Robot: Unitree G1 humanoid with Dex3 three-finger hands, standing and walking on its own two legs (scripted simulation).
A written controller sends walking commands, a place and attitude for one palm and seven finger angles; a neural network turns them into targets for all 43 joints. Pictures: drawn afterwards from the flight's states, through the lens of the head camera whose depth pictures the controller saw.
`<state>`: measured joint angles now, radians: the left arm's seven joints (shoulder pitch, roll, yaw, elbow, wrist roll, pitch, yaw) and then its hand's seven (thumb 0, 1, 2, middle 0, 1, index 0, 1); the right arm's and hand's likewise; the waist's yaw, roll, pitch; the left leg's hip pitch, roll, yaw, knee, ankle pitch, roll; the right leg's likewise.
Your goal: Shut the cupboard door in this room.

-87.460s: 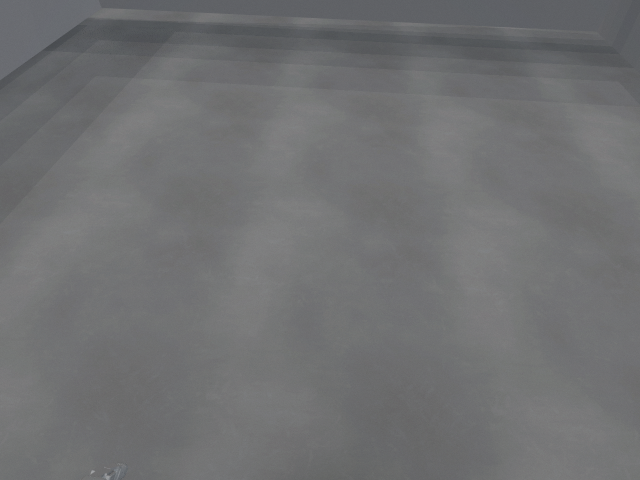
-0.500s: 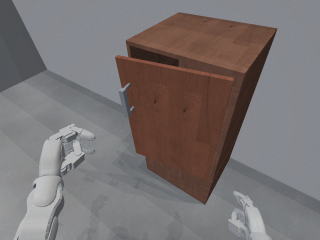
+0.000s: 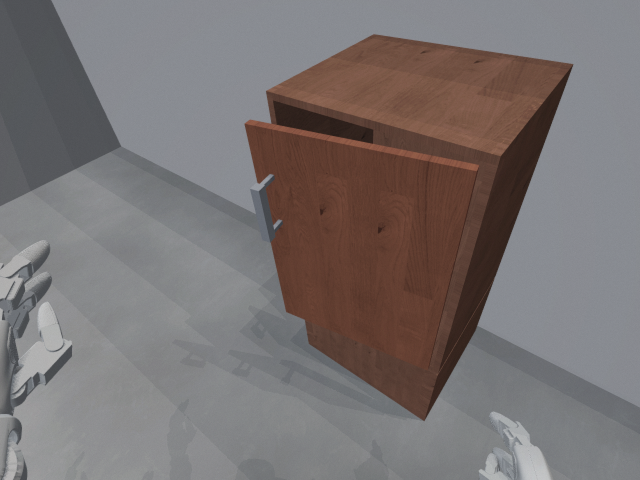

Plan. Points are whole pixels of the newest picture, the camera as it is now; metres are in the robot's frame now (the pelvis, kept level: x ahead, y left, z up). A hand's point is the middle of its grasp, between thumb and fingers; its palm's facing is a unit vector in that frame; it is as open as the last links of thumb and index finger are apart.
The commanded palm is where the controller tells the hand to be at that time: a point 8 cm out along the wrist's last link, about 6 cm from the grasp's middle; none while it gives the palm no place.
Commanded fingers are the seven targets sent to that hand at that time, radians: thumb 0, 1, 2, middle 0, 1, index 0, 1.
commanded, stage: draw the hand back to the body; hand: left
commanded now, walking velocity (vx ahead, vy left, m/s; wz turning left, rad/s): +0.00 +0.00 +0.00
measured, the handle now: (269, 208) +0.62 +0.20 -0.02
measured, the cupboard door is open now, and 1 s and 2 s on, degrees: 10 10 10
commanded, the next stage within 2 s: step back with the hand held close in 0.22 s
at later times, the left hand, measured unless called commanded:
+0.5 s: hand (75, 348) +0.19 +0.27 +0.15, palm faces +0.42 -0.78 -0.46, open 7.4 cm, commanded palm +0.13 +0.31 +0.18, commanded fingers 0.00 0.90 0.90 -0.20 -0.30 -0.20 -0.30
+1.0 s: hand out of the picture +0.12 +0.30 +0.16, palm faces +0.44 -0.76 -0.48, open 7.4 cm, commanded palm +0.06 +0.33 +0.18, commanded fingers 0.00 0.90 0.90 -0.20 -0.30 -0.20 -0.30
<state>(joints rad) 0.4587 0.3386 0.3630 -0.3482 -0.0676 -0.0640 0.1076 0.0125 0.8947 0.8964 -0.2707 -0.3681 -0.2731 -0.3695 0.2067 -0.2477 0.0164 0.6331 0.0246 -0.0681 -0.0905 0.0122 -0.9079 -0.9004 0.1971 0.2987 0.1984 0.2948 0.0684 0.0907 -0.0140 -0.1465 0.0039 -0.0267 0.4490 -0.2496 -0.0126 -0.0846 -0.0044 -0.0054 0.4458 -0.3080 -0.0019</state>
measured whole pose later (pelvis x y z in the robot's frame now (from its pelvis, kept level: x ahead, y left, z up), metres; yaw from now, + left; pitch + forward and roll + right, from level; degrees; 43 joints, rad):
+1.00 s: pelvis -0.08 +0.03 -0.01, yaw +0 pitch +0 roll -2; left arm 0.55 0.41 0.42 -0.45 -0.04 -0.18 0.15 0.01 0.89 0.90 -0.21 -0.30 -0.21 -0.30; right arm 0.22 -0.23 0.01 0.56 0.02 0.00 -0.10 0.01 -0.91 -0.90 0.20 0.30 0.20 0.30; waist 0.00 0.04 -0.02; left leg -0.40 0.00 -0.03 0.57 -0.19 0.03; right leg -0.31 0.00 -0.01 0.51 -0.20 0.03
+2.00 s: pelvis -0.25 +0.07 -0.02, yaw +5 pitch -1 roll -2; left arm 0.41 0.37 0.40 -0.47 -0.03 -0.20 0.19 0.01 0.89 0.90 -0.21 -0.30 -0.21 -0.30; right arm 0.25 -0.21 0.02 0.68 0.01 -0.11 -0.09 0.01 -0.91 -0.90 0.20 0.30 0.20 0.30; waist 0.03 -0.04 -0.02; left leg -0.40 0.01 0.00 0.66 -0.25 0.02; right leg -0.28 -0.03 0.03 0.65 -0.37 0.04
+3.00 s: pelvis -0.26 +0.07 -0.02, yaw +2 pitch -1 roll +0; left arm 0.25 0.16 0.04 0.83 0.00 0.05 0.04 -0.03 0.99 0.89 -0.21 -0.30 -0.21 -0.30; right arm 0.22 -0.22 0.00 0.89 -0.02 0.04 -0.02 0.01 -0.91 -0.90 0.20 0.30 0.20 0.29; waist -0.02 -0.05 0.06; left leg -0.35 0.02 -0.01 0.63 -0.26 -0.01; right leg -0.20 0.03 -0.10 0.61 -0.39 -0.07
